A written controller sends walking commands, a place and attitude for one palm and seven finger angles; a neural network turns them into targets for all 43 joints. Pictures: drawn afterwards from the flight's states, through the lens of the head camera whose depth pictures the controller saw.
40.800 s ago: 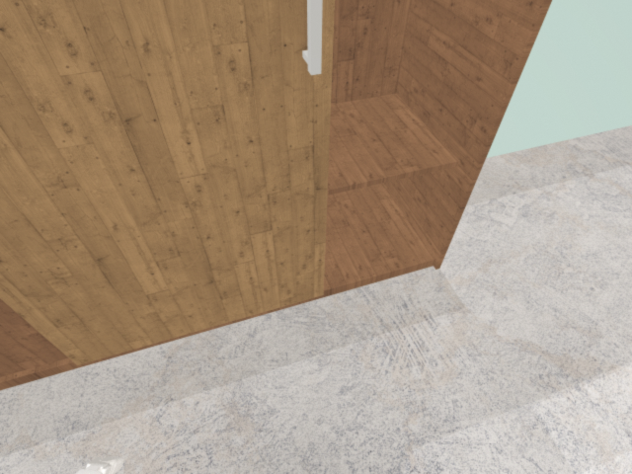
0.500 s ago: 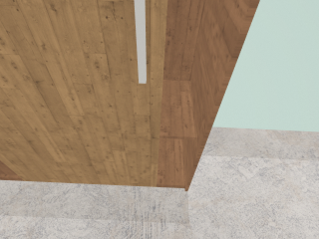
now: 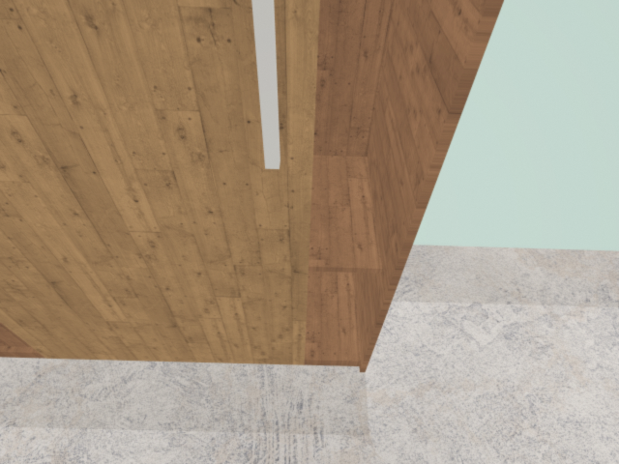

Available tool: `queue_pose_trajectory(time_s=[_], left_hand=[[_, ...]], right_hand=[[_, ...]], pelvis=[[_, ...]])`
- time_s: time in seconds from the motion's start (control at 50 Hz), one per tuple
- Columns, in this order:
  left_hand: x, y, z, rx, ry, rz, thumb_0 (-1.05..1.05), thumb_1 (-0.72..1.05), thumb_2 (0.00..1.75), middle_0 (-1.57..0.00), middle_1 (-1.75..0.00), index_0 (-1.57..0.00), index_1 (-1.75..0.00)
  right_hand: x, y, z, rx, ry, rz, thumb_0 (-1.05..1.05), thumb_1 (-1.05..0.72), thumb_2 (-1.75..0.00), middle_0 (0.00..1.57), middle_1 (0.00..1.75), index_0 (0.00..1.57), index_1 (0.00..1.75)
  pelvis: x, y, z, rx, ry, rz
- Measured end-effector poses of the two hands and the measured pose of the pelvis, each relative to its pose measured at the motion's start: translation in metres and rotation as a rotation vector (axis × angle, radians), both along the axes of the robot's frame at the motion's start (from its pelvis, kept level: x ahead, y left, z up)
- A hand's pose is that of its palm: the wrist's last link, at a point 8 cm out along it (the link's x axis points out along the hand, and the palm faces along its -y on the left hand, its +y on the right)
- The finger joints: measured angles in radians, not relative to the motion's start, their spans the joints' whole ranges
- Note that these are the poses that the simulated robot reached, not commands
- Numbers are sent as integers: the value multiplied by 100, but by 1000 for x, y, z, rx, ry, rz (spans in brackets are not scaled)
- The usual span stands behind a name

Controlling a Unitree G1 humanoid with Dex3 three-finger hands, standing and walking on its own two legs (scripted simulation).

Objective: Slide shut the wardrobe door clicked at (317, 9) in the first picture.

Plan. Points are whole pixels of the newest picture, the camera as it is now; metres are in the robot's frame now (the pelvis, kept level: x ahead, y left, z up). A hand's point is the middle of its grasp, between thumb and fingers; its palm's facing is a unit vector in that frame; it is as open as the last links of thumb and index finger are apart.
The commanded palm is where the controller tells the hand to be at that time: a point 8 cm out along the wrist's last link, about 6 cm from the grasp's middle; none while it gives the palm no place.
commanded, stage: look again from close up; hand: left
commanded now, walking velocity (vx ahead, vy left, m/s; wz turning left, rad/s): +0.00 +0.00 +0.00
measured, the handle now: (270, 80) +0.49 +0.09 +0.25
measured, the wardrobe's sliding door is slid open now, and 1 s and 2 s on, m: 0.18 0.18 0.18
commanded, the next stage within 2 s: raise the hand with hooked fingers in 0.44 s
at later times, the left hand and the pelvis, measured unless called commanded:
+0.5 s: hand out of the picture +0.06 +0.22 -0.16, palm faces -0.02 -0.95 -0.32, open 7.4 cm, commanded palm none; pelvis +0.02 -0.01 +0.00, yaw +0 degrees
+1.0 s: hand (124, 431) +0.15 +0.22 +0.01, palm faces +0.14 -0.99 -0.05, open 8.8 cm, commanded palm +0.14 +0.27 +0.03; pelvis -0.01 -0.04 -0.05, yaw +3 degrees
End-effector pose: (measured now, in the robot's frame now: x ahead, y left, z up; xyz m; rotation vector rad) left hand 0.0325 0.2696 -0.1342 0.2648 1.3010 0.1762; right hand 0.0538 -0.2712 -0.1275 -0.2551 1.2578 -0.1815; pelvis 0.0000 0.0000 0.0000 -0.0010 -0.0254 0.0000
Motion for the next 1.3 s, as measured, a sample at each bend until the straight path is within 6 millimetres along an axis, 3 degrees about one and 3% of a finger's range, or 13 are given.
queue_pose_trajectory(time_s=[0.26, 0.56, 0.6, 0.7, 0.74, 0.8, 0.9, 1.02, 1.14, 1.3], left_hand=[[20, 5, 8, 30, -21, -10, 1, 91, 90, -21, -30, -20, -30], [25, -7, 7, 31, -5, -5, 1, 91, 90, -21, -30, -20, -30], [49, -6, 24, 18, -211, 98, 1, 90, 89, -21, -30, -21, -31], [123, -9, 120, 27, -883, 89, 2, 87, 88, -21, -33, -21, -33], [138, -8, 145, 16, -1073, 30, 1, 84, 86, -21, -35, -21, -35], [140, -7, 157, -24, -1240, -92, 1, 79, 84, -22, -38, -21, -38], [115, -2, 143, -133, -1246, -160, 1, 68, 80, -22, -45, -22, -45], [94, 1, 149, -126, -1274, -78, 1, 54, 74, -23, -54, -23, -54], [116, -1, 180, -126, -1311, -162, 1, 40, 68, -24, -62, -24, -63], [143, 20, 220, -122, -1314, -170, 1, 21, 60, -26, -74, -25, -75]], right_hand=[[18, -10, 1, -4, -16, 7, 1, -91, -89, 20, 30, 21, 30], [18, -17, -2, -1, 14, 1, 1, -91, -89, 20, 30, 21, 30], [24, -15, 4, -15, -73, 0, 1, -91, -89, 20, 30, 21, 30], [62, -5, 16, -1, -384, 9, 1, -91, -89, 20, 30, 20, 30], [79, -2, 18, 17, -480, 12, 1, -91, -89, 20, 30, 20, 30], [104, 1, 19, 45, -605, 37, 1, -91, -89, 20, 30, 21, 30], [133, -2, 24, 45, -752, 119, 1, -91, -89, 20, 30, 21, 30], [141, -5, 31, -1, -777, 194, 1, -91, -90, 20, 30, 21, 30], [125, -1, 33, -3, -741, 185, 1, -91, -90, 20, 30, 21, 30], [98, 3, 38, 26, -727, 106, 1, -90, -90, 20, 30, 21, 30]], pelvis=[[10, -6, 1, 4, 1, -3], [20, -14, 2, 1, 13, -2], [20, -16, 0, 7, 17, 1], [14, -23, -9, 11, 48, 30], [9, -27, -15, 8, 81, 27], [-1, -34, -30, 6, 134, 17], [-9, -41, -51, -2, 163, 24], [-10, -45, -53, -24, 131, 51], [-12, -47, -43, -34, 90, 60], [-8, -41, -28, -27, 67, 34]])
